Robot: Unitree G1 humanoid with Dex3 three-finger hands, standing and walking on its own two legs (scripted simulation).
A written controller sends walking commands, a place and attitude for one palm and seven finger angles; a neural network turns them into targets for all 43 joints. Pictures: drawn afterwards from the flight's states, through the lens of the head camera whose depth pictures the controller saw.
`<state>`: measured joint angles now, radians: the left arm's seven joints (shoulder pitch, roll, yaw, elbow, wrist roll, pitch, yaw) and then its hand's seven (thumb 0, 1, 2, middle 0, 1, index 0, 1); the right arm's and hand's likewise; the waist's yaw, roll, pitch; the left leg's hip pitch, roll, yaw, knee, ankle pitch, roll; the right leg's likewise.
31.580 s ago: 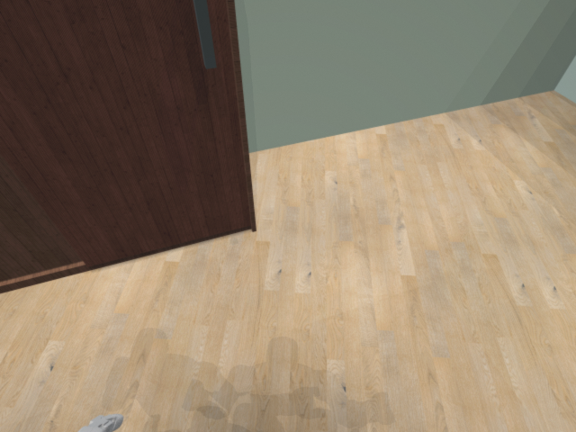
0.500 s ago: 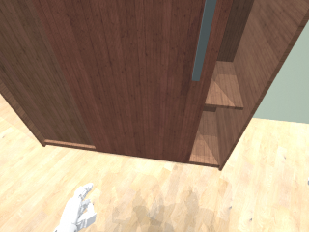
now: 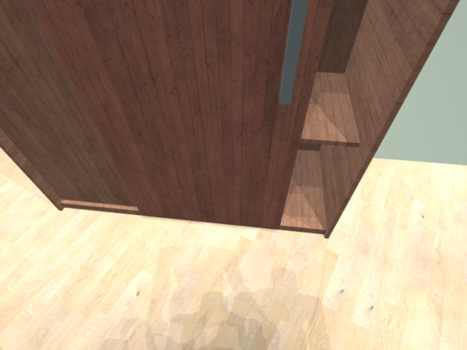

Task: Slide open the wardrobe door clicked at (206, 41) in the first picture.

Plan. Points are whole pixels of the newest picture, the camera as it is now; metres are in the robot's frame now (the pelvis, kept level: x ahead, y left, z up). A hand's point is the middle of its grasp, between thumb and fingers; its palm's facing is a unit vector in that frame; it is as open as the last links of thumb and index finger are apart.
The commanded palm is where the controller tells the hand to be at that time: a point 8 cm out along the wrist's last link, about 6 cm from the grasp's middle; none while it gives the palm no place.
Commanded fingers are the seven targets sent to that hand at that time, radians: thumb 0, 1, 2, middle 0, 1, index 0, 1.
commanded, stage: let the arm hang, fingers relaxed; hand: right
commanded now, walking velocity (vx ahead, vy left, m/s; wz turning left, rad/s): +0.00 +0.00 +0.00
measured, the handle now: (293, 38) +0.70 -0.08 +0.18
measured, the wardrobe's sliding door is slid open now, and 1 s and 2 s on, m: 0.22 0.22 0.22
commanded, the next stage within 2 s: look to check the result in 0.60 s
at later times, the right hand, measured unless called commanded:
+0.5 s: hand out of the picture +0.01 -0.16 -0.18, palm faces -0.01 +0.98 -0.18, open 7.3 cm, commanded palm none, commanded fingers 0.00 -0.90 -0.90 0.20 0.30 0.20 0.30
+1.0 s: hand out of the picture +0.03 -0.16 -0.17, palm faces -0.02 +0.98 -0.19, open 7.4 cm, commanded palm none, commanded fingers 0.00 -0.90 -0.90 0.20 0.30 0.20 0.30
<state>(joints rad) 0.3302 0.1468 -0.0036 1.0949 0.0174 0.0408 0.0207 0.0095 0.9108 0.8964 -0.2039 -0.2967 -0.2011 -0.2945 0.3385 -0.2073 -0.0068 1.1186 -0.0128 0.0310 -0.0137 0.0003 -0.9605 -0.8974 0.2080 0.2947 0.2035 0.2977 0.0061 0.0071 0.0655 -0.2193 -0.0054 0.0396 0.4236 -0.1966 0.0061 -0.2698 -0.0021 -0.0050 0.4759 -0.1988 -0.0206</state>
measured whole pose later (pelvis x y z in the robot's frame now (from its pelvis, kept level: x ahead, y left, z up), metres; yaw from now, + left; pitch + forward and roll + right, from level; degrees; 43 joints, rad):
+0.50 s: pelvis +0.01 +0.00 +0.00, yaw +1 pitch -1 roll +0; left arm 0.28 0.13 0.02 1.12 0.02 0.01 0.03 0.01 0.92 0.90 -0.20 -0.30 -0.20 -0.29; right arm 0.26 -0.14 -0.01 1.14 -0.02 0.00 -0.03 0.02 -0.93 -0.90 0.20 0.29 0.20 0.30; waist 0.02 -0.01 0.03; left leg -0.21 0.00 0.02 0.43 -0.21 0.01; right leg -0.23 0.00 -0.03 0.43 -0.19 -0.02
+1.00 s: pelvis +0.02 +0.01 +0.00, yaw +1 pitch -1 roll +0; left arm 0.24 0.14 0.01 1.14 0.02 0.01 0.03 0.01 0.91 0.90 -0.20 -0.30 -0.20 -0.29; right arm 0.23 -0.15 0.00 1.15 -0.01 0.00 -0.03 0.01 -0.91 -0.90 0.20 0.29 0.20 0.30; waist 0.02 -0.01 0.05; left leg -0.16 -0.02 0.02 0.39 -0.21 0.02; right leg -0.19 -0.02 -0.03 0.41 -0.20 0.00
